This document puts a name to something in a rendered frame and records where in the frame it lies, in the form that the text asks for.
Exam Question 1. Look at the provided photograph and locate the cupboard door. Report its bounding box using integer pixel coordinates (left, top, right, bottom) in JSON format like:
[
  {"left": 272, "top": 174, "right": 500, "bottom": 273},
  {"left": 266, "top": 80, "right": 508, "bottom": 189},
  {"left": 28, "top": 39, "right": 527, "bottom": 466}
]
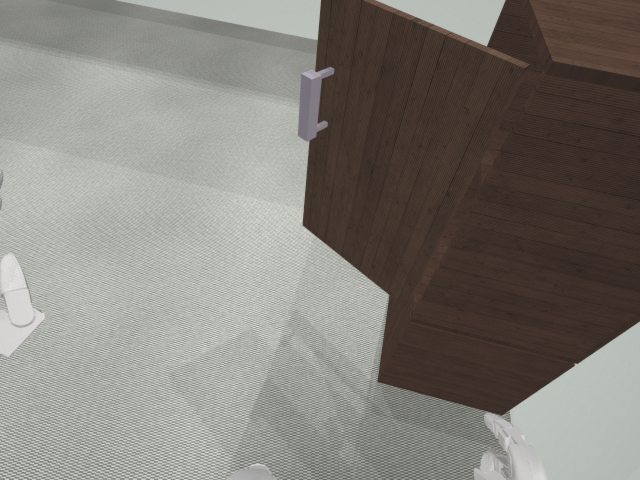
[{"left": 303, "top": 0, "right": 530, "bottom": 307}]

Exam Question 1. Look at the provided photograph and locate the left robot shin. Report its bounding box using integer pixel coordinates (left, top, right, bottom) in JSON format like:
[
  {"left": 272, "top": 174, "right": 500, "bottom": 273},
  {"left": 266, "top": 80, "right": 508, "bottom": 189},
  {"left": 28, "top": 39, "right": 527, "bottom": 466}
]
[{"left": 249, "top": 464, "right": 274, "bottom": 477}]

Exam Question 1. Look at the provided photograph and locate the left robot hand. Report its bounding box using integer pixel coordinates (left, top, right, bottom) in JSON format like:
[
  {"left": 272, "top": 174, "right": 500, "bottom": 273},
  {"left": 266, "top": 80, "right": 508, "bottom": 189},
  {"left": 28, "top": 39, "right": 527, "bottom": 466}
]
[{"left": 0, "top": 168, "right": 45, "bottom": 359}]

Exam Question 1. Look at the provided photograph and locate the right robot hand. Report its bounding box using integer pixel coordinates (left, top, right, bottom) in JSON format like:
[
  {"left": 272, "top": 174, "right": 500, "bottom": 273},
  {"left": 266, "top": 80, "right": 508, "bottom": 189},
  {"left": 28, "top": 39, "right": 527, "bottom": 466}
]
[{"left": 474, "top": 412, "right": 549, "bottom": 480}]

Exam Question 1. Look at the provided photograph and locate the handle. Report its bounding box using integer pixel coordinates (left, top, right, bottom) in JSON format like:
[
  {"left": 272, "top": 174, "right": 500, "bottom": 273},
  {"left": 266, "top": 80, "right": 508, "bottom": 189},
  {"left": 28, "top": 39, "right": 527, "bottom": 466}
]
[{"left": 298, "top": 67, "right": 334, "bottom": 142}]

